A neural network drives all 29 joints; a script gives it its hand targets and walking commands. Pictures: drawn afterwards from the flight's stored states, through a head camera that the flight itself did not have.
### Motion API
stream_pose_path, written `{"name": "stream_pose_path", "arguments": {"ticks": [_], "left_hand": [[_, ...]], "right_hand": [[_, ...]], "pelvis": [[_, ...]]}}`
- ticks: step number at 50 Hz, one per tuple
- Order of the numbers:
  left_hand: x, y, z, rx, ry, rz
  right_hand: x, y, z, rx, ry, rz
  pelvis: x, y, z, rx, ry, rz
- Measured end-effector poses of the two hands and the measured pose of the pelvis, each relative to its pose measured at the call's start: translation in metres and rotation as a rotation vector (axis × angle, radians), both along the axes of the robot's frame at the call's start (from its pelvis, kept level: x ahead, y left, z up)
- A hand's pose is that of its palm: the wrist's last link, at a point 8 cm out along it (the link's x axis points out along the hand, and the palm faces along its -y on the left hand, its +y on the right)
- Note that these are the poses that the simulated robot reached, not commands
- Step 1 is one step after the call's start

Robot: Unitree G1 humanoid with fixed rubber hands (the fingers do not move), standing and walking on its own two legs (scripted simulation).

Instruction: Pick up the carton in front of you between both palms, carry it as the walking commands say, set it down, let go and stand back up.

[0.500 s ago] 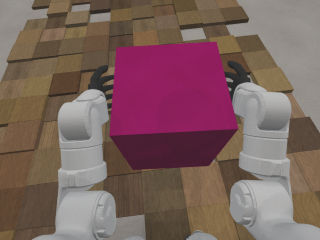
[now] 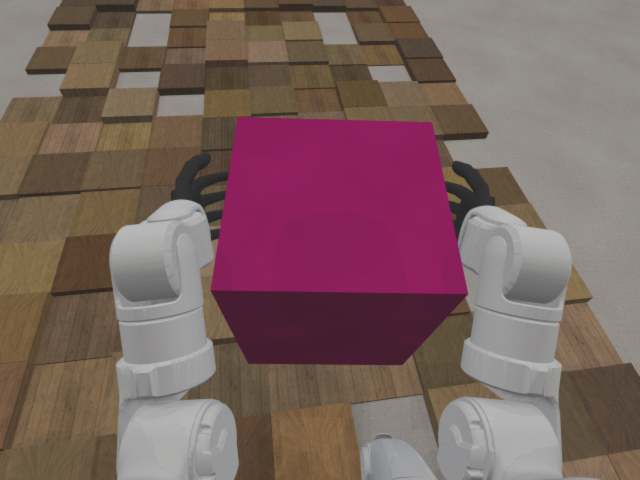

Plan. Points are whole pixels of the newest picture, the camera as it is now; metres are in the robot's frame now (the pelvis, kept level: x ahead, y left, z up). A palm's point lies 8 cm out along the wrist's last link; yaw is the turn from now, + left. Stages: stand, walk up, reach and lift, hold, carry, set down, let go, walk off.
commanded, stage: carry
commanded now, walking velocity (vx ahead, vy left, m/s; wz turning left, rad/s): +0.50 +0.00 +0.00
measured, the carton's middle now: (330, 256) +0.36 -0.01 +0.07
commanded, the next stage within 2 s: none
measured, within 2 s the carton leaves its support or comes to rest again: neither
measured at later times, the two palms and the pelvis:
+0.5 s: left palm (130, 89) +0.63 +0.28 +0.12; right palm (320, 69) +0.72 -0.01 +0.11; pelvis +0.33 +0.04 -0.01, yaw +16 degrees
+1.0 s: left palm (82, 19) +0.92 +0.45 +0.08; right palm (228, 0) +1.04 +0.18 +0.08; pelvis +0.66 +0.17 -0.04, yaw +23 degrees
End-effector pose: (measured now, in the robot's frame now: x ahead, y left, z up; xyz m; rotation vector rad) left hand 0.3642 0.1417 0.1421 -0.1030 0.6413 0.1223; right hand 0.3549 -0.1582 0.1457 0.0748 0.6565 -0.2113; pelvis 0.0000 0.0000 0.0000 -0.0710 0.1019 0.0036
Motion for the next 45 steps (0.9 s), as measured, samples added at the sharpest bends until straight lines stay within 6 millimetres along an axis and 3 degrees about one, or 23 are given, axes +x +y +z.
{"name": "stream_pose_path", "arguments": {"ticks": [5, 9, 13, 20, 27, 31, 34, 38, 45], "left_hand": [[0.054, 0.011, -0.013, -0.015, -0.050, 0.031], [0.103, 0.023, -0.022, 0.004, -0.058, 0.072], [0.142, 0.054, -0.030, 0.067, -0.017, 0.141], [0.210, 0.102, -0.028, 0.078, 0.075, 0.219], [0.293, 0.155, -0.024, 0.110, 0.107, 0.268], [0.340, 0.197, -0.031, 0.121, 0.093, 0.291], [0.375, 0.223, -0.047, 0.094, 0.087, 0.295], [0.412, 0.242, -0.065, 0.075, 0.141, 0.299], [0.490, 0.278, -0.066, 0.056, 0.077, 0.356]], "right_hand": [[0.059, 0.010, -0.012, 0.010, -0.051, 0.012], [0.123, 0.023, -0.025, 0.006, -0.057, 0.070], [0.193, 0.057, -0.036, -0.007, -0.020, 0.190], [0.290, 0.110, -0.034, -0.047, 0.063, 0.314], [0.390, 0.168, -0.037, -0.046, 0.087, 0.393], [0.443, 0.212, -0.047, -0.041, 0.070, 0.419], [0.475, 0.236, -0.061, -0.074, 0.063, 0.432], [0.509, 0.256, -0.079, -0.087, 0.120, 0.433], [0.606, 0.298, -0.070, -0.077, 0.058, 0.461]], "pelvis": [[0.076, 0.004, -0.009, 0.017, -0.014, 0.016], [0.146, 0.005, -0.022, 0.058, -0.052, 0.070], [0.192, 0.007, -0.026, 0.028, -0.066, 0.112], [0.269, 0.015, -0.012, 0.047, -0.046, 0.210], [0.355, 0.054, -0.010, 0.070, -0.025, 0.289], [0.411, 0.089, -0.026, 0.068, -0.034, 0.297], [0.447, 0.108, -0.039, 0.093, -0.016, 0.316], [0.489, 0.127, -0.036, 0.079, -0.011, 0.367], [0.576, 0.152, -0.036, 0.072, -0.005, 0.419]]}}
